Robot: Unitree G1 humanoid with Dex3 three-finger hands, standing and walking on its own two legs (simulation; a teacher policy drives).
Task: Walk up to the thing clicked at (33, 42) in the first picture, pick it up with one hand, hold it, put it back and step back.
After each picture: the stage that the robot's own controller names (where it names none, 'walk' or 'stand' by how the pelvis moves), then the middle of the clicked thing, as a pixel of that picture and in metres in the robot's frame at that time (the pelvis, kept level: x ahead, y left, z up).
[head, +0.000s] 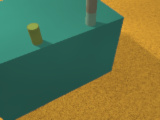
stand; (35, 34) +0.74 +0.31 -0.07
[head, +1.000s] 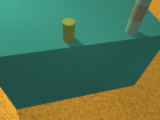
walk; (68, 30) +0.68 +0.12 -0.05
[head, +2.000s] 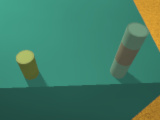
stand; (28, 65) +0.43 +0.24 -0.04
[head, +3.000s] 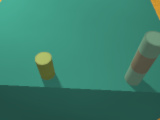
stand; (45, 66) +0.44 +0.19 -0.05
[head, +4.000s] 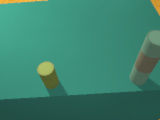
stand; (48, 75) +0.41 +0.17 -0.06
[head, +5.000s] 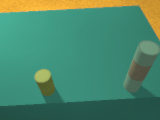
stand; (45, 83) +0.39 +0.20 -0.08
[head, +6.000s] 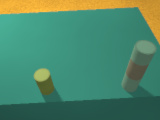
stand; (44, 82) +0.41 +0.20 -0.08
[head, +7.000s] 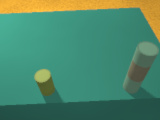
stand; (45, 83) +0.40 +0.20 -0.08
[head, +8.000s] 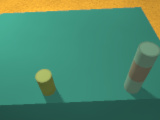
stand; (46, 83) +0.40 +0.19 -0.08
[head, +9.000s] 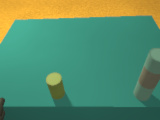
rise first; (56, 86) +0.40 +0.17 -0.07
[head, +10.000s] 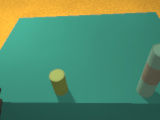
go down; (59, 82) +0.41 +0.16 -0.07
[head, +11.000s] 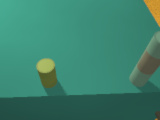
go down; (47, 73) +0.41 +0.15 -0.03
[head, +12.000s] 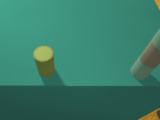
close in; (45, 62) +0.43 +0.15 -0.01
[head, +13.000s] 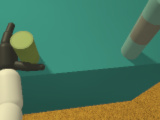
close; (26, 50) +0.45 +0.16 +0.03
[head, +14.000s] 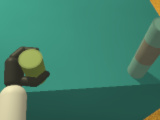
lift; (34, 68) +0.37 +0.16 +0.07
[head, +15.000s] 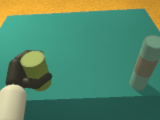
lift; (37, 71) +0.33 +0.16 +0.12
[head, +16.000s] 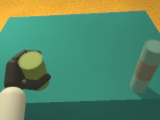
hold; (35, 72) +0.32 +0.17 +0.13
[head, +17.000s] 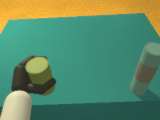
hold; (41, 77) +0.32 +0.16 +0.11
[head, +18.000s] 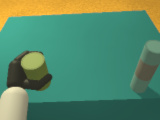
crouch; (37, 72) +0.33 +0.17 +0.12
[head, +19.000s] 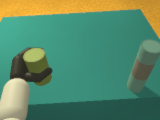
crouch; (38, 67) +0.37 +0.16 +0.10
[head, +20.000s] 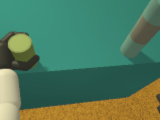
lower; (24, 53) +0.43 +0.17 +0.01
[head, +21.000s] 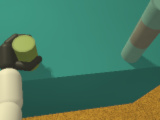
lower; (27, 54) +0.44 +0.16 +0.02
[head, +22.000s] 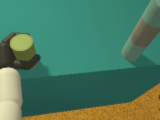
lower; (25, 53) +0.44 +0.17 +0.02
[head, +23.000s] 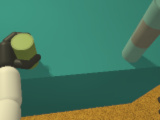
lower; (26, 52) +0.44 +0.17 +0.02
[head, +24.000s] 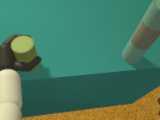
loosen; (26, 54) +0.44 +0.17 +0.02
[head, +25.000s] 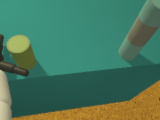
withdraw; (23, 53) +0.44 +0.17 +0.02
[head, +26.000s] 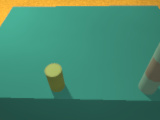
sink last; (55, 78) +0.40 +0.16 -0.03
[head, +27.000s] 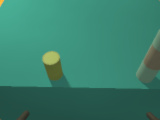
stand; (53, 66) +0.43 +0.16 -0.02
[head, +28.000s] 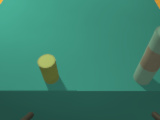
stand; (49, 69) +0.42 +0.17 -0.01
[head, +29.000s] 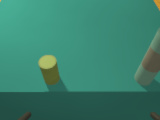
stand; (49, 70) +0.42 +0.16 -0.01
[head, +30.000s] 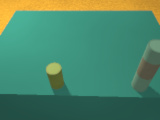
stand; (55, 76) +0.44 +0.16 -0.07
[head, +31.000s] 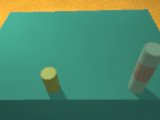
stand; (50, 80) +0.42 +0.18 -0.08
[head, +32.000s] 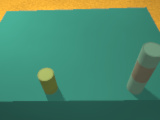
stand; (48, 81) +0.41 +0.19 -0.08
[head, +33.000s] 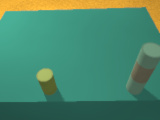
walk; (47, 82) +0.40 +0.19 -0.08
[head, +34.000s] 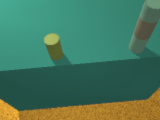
walk; (54, 47) +0.52 +0.17 -0.06
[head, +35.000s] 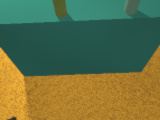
walk; (59, 5) +0.79 +0.16 -0.05
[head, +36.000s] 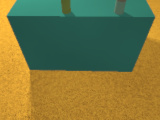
stand; (65, 4) +1.05 +0.16 -0.06
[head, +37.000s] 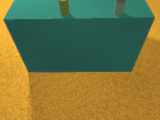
stand; (64, 6) +1.02 +0.16 -0.07
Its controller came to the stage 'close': yes
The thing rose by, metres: 0.20
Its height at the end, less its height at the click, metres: +0.00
